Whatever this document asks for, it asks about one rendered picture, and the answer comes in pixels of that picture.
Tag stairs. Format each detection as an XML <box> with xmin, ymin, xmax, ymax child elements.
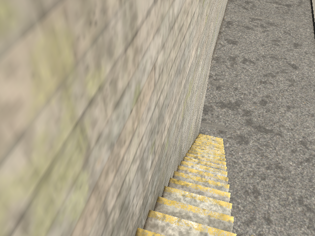
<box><xmin>135</xmin><ymin>133</ymin><xmax>237</xmax><ymax>236</ymax></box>

